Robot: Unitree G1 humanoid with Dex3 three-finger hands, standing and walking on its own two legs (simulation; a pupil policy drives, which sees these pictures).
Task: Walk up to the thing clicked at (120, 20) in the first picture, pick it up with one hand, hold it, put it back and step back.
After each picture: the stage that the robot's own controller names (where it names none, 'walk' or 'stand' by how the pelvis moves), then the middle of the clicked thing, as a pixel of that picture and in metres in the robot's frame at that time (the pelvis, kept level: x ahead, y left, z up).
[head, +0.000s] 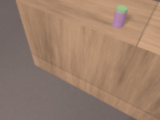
stand; (119, 16) +0.82 -0.21 +0.00
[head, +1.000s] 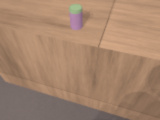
walk; (76, 17) +0.74 +0.07 +0.02
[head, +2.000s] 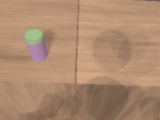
rise first; (36, 45) +0.48 +0.18 +0.05
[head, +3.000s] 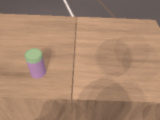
stand; (36, 63) +0.45 +0.20 +0.00
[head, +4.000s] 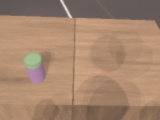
stand; (35, 68) +0.43 +0.19 +0.00
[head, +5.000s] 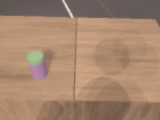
stand; (37, 65) +0.45 +0.19 -0.01
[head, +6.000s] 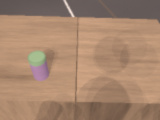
stand; (39, 66) +0.44 +0.18 -0.01
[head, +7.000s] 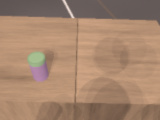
stand; (38, 67) +0.44 +0.18 -0.01
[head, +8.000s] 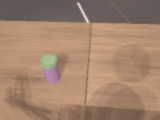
rise first; (51, 69) +0.44 +0.17 +0.00
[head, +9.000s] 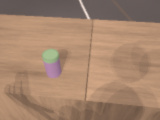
go down; (52, 63) +0.46 +0.16 +0.00
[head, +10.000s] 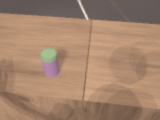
go down; (50, 63) +0.46 +0.15 +0.01
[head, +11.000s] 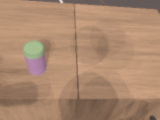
go down; (35, 58) +0.43 +0.15 +0.04
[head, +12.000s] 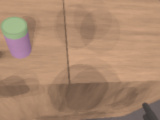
close in; (17, 39) +0.46 +0.16 +0.07
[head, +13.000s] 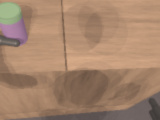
close; (12, 25) +0.49 +0.16 +0.09
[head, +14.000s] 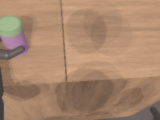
lift; (13, 37) +0.47 +0.17 +0.08
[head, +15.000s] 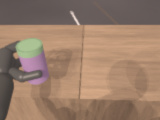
lift; (33, 61) +0.32 +0.14 +0.20
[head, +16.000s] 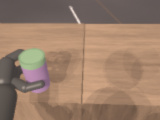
hold; (35, 71) +0.31 +0.14 +0.16
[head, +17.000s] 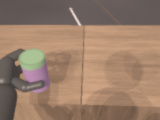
hold; (35, 71) +0.31 +0.14 +0.16
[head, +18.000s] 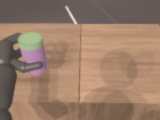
crouch; (33, 54) +0.36 +0.15 +0.18
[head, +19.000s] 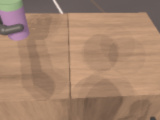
lower; (14, 18) +0.47 +0.17 +0.21
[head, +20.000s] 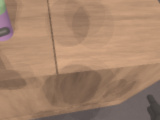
lower; out of the picture +0.52 +0.17 +0.09
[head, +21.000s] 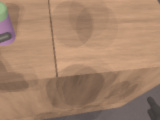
lower; out of the picture +0.51 +0.18 +0.09
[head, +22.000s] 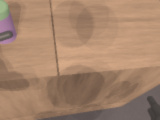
lower; (0, 22) +0.51 +0.17 +0.09
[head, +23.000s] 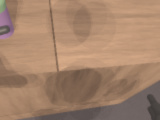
lower; out of the picture +0.52 +0.17 +0.10
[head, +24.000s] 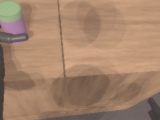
open; (13, 23) +0.51 +0.15 +0.09
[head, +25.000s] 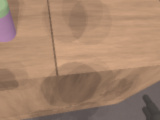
sink last; out of the picture +0.50 +0.17 +0.09
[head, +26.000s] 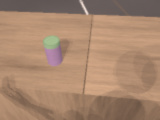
sink last; (53, 51) +0.50 +0.16 +0.05
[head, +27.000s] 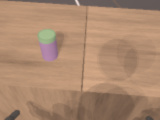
stand; (48, 45) +0.50 +0.15 +0.05
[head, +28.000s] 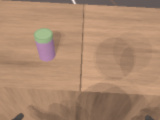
stand; (45, 45) +0.49 +0.15 +0.06
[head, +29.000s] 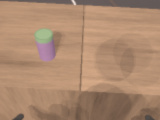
stand; (45, 45) +0.50 +0.15 +0.06
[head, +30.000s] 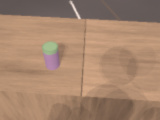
stand; (51, 56) +0.51 +0.15 +0.00
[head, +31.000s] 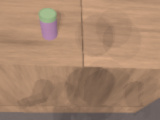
walk; (48, 24) +0.57 +0.13 +0.01
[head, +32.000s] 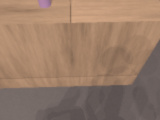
walk; out of the picture +0.84 +0.24 +0.02
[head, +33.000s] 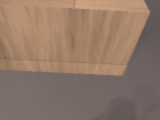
stand; out of the picture +1.14 +0.20 +0.02
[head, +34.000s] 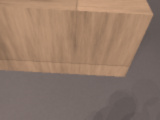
stand; out of the picture +1.12 +0.19 +0.00
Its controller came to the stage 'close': yes
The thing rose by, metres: 0.20
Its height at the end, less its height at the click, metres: +0.00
